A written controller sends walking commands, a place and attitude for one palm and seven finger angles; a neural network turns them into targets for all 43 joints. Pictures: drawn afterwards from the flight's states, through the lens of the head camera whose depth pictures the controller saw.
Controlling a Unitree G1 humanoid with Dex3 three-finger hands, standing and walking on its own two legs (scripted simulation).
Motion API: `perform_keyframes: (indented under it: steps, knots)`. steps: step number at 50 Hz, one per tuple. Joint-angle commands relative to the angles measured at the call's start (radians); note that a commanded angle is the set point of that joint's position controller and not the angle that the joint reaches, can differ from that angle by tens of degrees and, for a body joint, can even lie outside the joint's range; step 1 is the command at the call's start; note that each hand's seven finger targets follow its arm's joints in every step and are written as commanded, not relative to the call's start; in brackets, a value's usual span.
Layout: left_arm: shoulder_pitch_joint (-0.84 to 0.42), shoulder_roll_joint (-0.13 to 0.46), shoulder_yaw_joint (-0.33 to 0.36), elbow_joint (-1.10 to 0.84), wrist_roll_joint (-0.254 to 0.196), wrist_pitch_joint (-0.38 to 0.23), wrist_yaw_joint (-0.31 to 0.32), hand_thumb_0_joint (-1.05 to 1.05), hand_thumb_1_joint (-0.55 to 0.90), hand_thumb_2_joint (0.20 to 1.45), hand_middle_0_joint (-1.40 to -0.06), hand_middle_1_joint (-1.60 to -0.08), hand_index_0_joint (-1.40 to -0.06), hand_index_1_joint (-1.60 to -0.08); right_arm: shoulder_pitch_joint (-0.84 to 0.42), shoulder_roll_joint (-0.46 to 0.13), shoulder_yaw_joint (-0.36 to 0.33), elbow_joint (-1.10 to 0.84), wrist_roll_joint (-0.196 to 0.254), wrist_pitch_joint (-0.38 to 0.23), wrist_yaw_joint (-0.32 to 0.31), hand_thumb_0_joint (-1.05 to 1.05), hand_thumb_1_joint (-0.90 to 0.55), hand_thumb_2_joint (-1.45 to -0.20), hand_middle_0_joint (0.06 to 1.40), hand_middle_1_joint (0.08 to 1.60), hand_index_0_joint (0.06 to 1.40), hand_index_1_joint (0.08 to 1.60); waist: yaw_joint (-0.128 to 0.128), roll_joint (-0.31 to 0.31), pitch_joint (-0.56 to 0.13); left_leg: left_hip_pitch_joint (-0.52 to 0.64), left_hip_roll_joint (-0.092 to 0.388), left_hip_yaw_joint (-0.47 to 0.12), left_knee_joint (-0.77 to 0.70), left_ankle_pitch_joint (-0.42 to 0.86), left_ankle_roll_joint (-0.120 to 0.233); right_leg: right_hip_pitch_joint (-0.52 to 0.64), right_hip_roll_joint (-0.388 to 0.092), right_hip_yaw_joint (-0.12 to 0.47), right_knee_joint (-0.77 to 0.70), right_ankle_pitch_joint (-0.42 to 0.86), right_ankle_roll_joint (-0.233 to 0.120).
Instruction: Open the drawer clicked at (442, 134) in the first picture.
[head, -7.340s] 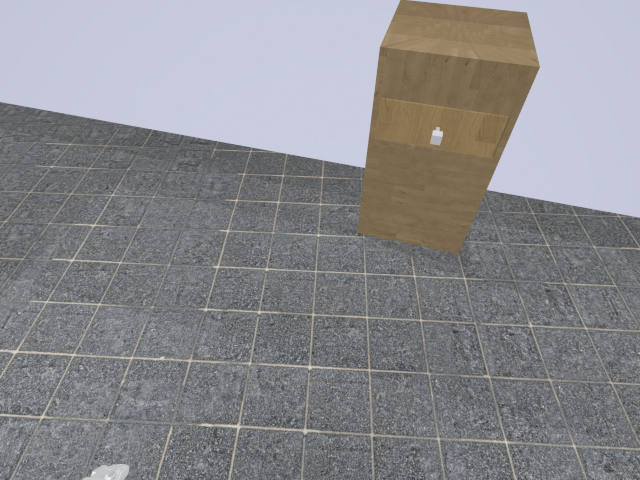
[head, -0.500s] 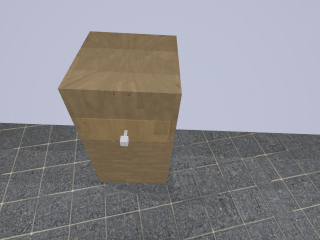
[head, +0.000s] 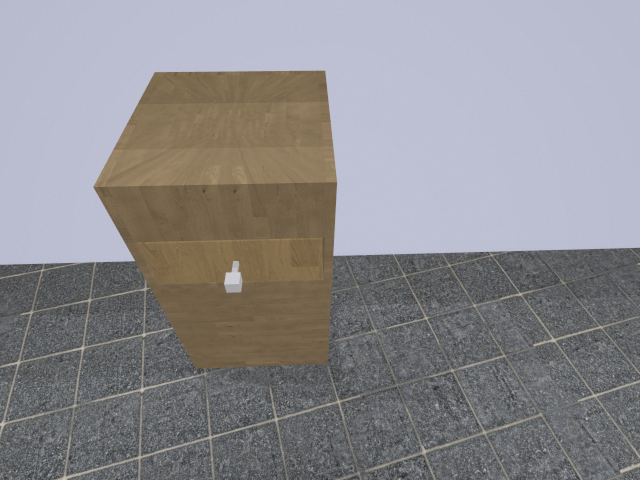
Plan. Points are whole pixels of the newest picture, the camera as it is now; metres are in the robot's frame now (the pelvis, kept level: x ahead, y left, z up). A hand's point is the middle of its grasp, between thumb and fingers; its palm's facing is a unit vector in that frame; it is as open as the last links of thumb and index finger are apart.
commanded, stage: come to a stop and stand still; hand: left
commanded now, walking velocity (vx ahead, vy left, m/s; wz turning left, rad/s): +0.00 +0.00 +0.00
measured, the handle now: (234, 275) +0.55 +0.22 -0.21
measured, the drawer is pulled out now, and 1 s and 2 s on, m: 0.00 0.00 0.00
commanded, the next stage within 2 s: look again from close up in 0.06 s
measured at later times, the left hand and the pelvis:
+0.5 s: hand out of the picture +0.04 +0.21 -0.18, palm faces +0.04 -0.98 -0.20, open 7.4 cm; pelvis +0.00 +0.03 -0.01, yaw +1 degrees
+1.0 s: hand out of the picture -0.07 +0.23 -0.18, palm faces +0.02 -0.98 -0.18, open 7.4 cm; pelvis -0.02 +0.06 +0.00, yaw +1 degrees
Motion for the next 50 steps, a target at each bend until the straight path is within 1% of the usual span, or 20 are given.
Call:
perform_keyframes:
  steps: [1, 7, 8, 9, 10, 11, 13, 14, 15, 17, 18, 19, 23, 27, 37, 40, 42, 45, 48, 50]
  knots:
    - [0.051, 0.098, 0.023, -0.034, -0.003, -0.012, 0.002, 0.0, 0.9, 0.9, -0.2, -0.3, -0.2, -0.3, 0.063, -0.069, -0.014, -0.023, 0.001, -0.02, -0.01, 0.0, -0.9, -0.9, 0.2, 0.3, 0.2, 0.3, 0.007, 0.002, 0.041, -0.002, 0.051, -0.06, -0.062, 0.04, 0.038, -0.076, -0.121, 0.125, -0.131, 0.008, 0.0]
    - [0.062, 0.087, 0.022, -0.03, -0.003, -0.014, 0.003, 0.0, 0.9, 0.9, -0.2, -0.3, -0.2, -0.3, 0.084, -0.065, -0.014, -0.017, 0.002, -0.024, -0.013, 0.0, -0.9, -0.9, 0.2, 0.3, 0.2, 0.3, 0.008, -0.013, 0.041, -0.005, 0.056, -0.064, -0.065, 0.057, 0.038, -0.067, -0.115, 0.113, -0.114, 0.043, 0.002]
    - [0.025, 0.242, 0.008, -0.124, 0.022, -0.036, -0.004, 0.0, 0.9, 0.9, -0.2, -0.3, -0.2, -0.3, 0.054, -0.185, -0.033, -0.128, -0.004, -0.029, 0.006, 0.0, -0.9, -0.9, 0.2, 0.3, 0.2, 0.3, -0.024, -0.055, 0.133, -0.076, 0.02, -0.093, 0.007, 0.064, 0.031, -0.109, -0.093, 0.092, -0.075, 0.019, -0.013]
    - [0.044, 0.176, 0.031, -0.122, 0.006, -0.041, 0.006, 0.0, 0.9, 0.9, -0.2, -0.3, -0.2, -0.3, 0.017, -0.16, -0.033, -0.153, -0.016, -0.039, -0.002, 0.0, -0.9, -0.9, 0.2, 0.3, 0.2, 0.3, 0.004, 0.003, 0.041, -0.09, 0.041, -0.069, 0.055, -0.015, 0.044, -0.112, -0.14, 0.134, -0.061, -0.048, -0.016]
    - [0.048, 0.188, 0.029, -0.133, 0.009, -0.047, 0.007, 0.0, 0.9, 0.9, -0.2, -0.3, -0.2, -0.3, 0.049, -0.134, -0.035, -0.158, -0.016, -0.047, -0.009, 0.0, -0.9, -0.9, 0.2, 0.3, 0.2, 0.3, -0.012, 0.011, -0.074, -0.056, 0.023, -0.085, 0.101, 0.067, 0.051, -0.057, -0.153, 0.159, -0.058, 0.06, -0.032]
    - [0.055, 0.167, 0.033, -0.138, 0.009, -0.048, 0.008, 0.0, 0.9, 0.9, -0.2, -0.3, -0.2, -0.3, 0.071, -0.118, -0.034, -0.156, -0.013, -0.047, -0.012, 0.0, -0.9, -0.9, 0.2, 0.3, 0.2, 0.3, -0.015, -0.026, -0.113, -0.056, 0.02, -0.071, 0.114, 0.078, 0.05, -0.029, -0.168, 0.169, -0.06, 0.118, -0.039]
    - [0.072, 0.148, 0.024, -0.147, 0.007, -0.041, 0.009, 0.0, 0.9, 0.9, -0.2, -0.3, -0.2, -0.3, 0.106, -0.089, -0.023, -0.16, -0.013, -0.043, -0.01, 0.0, -0.9, -0.9, 0.2, 0.3, 0.2, 0.3, -0.017, -0.087, -0.114, -0.073, 0.004, -0.054, 0.121, 0.061, 0.05, 0.008, -0.172, 0.162, -0.033, 0.259, -0.041]
    - [0.067, 0.149, 0.028, -0.148, 0.006, -0.038, 0.01, 0.0, 0.9, 0.9, -0.2, -0.3, -0.2, -0.3, 0.101, -0.096, -0.027, -0.155, -0.011, -0.04, -0.011, 0.0, -0.9, -0.9, 0.2, 0.3, 0.2, 0.3, -0.017, -0.107, -0.067, -0.088, 0.009, -0.05, 0.114, 0.058, 0.051, -0.01, -0.165, 0.146, -0.027, 0.26, -0.038]
    - [0.071, 0.151, 0.029, -0.153, 0.007, -0.035, 0.01, 0.0, 0.9, 0.9, -0.2, -0.3, -0.2, -0.3, 0.094, -0.104, -0.03, -0.159, -0.009, -0.04, -0.012, 0.0, -0.9, -0.9, 0.2, 0.3, 0.2, 0.3, -0.01, -0.093, -0.036, -0.096, 0.014, -0.053, 0.104, 0.081, 0.053, -0.016, -0.157, 0.134, -0.016, 0.295, -0.033]
    - [0.077, 0.153, 0.031, -0.164, 0.007, -0.031, 0.011, 0.0, 0.9, 0.9, -0.2, -0.3, -0.2, -0.3, 0.076, -0.122, -0.034, -0.162, -0.005, -0.039, -0.013, 0.0, -0.9, -0.9, 0.2, 0.3, 0.2, 0.3, -0.005, -0.035, -0.02, -0.079, 0.033, -0.062, 0.089, 0.151, 0.056, -0.019, -0.136, 0.108, 0.016, 0.331, -0.023]
    - [0.083, 0.142, 0.023, -0.17, 0.006, -0.025, 0.012, 0.0, 0.9, 0.9, -0.2, -0.3, -0.2, -0.3, 0.076, -0.118, -0.027, -0.166, -0.006, -0.037, -0.01, 0.0, -0.9, -0.9, 0.2, 0.3, 0.2, 0.3, 0.0, -0.001, -0.017, -0.07, 0.039, -0.066, 0.087, 0.182, 0.059, -0.022, -0.122, 0.102, 0.025, 0.297, -0.017]
    - [0.081, 0.148, 0.023, -0.172, 0.006, -0.022, 0.013, 0.0, 0.9, 0.9, -0.2, -0.3, -0.2, -0.3, 0.066, -0.126, -0.029, -0.165, -0.005, -0.036, -0.01, 0.0, -0.9, -0.9, 0.2, 0.3, 0.2, 0.3, 0.001, 0.001, -0.002, -0.074, 0.046, -0.07, 0.085, 0.199, 0.06, -0.028, -0.116, 0.092, 0.029, 0.274, -0.013]
    - [0.072, 0.15, 0.017, -0.186, 0.007, -0.013, 0.011, 0.0, 0.9, 0.9, -0.2, -0.3, -0.2, -0.3, 0.026, -0.141, -0.029, -0.177, -0.005, -0.029, -0.004, 0.0, -0.9, -0.9, 0.2, 0.3, 0.2, 0.3, 0.007, 0.023, 0.039, -0.096, 0.054, -0.081, 0.049, 0.131, 0.062, -0.057, -0.108, 0.089, 0.002, 0.141, 0.0]
    - [0.062, 0.154, 0.016, -0.182, 0.007, -0.012, 0.009, 0.0, 0.9, 0.9, -0.2, -0.3, -0.2, -0.3, -0.003, -0.156, -0.027, -0.181, -0.004, -0.03, -0.001, 0.0, -0.9, -0.9, 0.2, 0.3, 0.2, 0.3, 0.007, 0.04, 0.037, -0.093, 0.058, -0.092, 0.013, 0.093, 0.061, -0.053, -0.107, 0.085, -0.012, 0.101, 0.011]
    - [0.088, 0.134, 0.008, -0.15, 0.013, -0.011, 0.006, 0.0, 0.9, 0.9, -0.2, -0.3, -0.2, -0.3, -0.015, -0.165, -0.031, -0.162, 0.0, -0.029, 0.008, 0.0, -0.9, -0.9, 0.2, 0.3, 0.2, 0.3, 0.008, 0.008, 0.046, -0.111, 0.066, -0.126, -0.09, -0.08, 0.066, -0.043, -0.11, 0.068, -0.041, 0.058, 0.032]
    - [0.1, 0.126, 0.008, -0.134, 0.014, -0.009, 0.006, 0.0, 0.9, 0.9, -0.2, -0.3, -0.2, -0.3, -0.009, -0.167, -0.03, -0.148, 0.001, -0.03, 0.008, 0.0, -0.9, -0.9, 0.2, 0.3, 0.2, 0.3, 0.011, 0.034, 0.044, -0.121, 0.073, -0.139, -0.125, -0.122, 0.067, -0.028, -0.108, 0.054, -0.038, 0.055, 0.037]
    - [0.12, 0.112, 0.007, -0.115, 0.018, -0.009, 0.002, 0.0, 0.9, 0.9, -0.2, -0.3, -0.2, -0.3, -0.001, -0.173, -0.034, -0.132, -0.001, -0.027, 0.008, 0.0, -0.9, -0.9, 0.2, 0.3, 0.2, 0.3, 0.009, 0.038, 0.041, -0.123, 0.083, -0.169, -0.163, -0.24, 0.075, -0.026, -0.094, 0.027, -0.025, -0.009, 0.043]
    - [0.138, 0.095, 0.011, -0.104, 0.03, 0.004, -0.006, 0.0, 0.9, 0.9, -0.2, -0.3, -0.2, -0.3, 0.013, -0.205, -0.052, -0.123, -0.004, -0.013, 0.002, 0.0, -0.9, -0.9, 0.2, 0.3, 0.2, 0.3, 0.006, 0.094, 0.089, -0.168, 0.132, -0.251, -0.246, -0.455, 0.103, -0.085, -0.056, -0.029, 0.053, -0.118, 0.046]
    - [0.159, 0.079, 0.019, -0.107, 0.036, 0.015, -0.017, 0.0, 0.9, 0.9, -0.2, -0.3, -0.2, -0.3, 0.028, -0.22, -0.067, -0.121, -0.008, -0.007, -0.008, 0.0, -0.9, -0.9, 0.2, 0.3, 0.2, 0.3, 0.007, 0.081, 0.09, -0.18, 0.172, -0.307, -0.254, -0.496, 0.138, -0.115, -0.041, -0.042, 0.12, -0.126, 0.037]
    - [0.175, 0.067, 0.025, -0.108, 0.034, 0.02, -0.023, 0.0, 0.9, 0.9, -0.2, -0.3, -0.2, -0.3, 0.03, -0.218, -0.072, -0.117, -0.009, -0.007, -0.013, 0.0, -0.9, -0.9, 0.2, 0.3, 0.2, 0.3, 0.011, 0.09, 0.073, -0.186, 0.18, -0.311, -0.239, -0.472, 0.152, -0.102, -0.043, -0.039, 0.119, -0.112, 0.035]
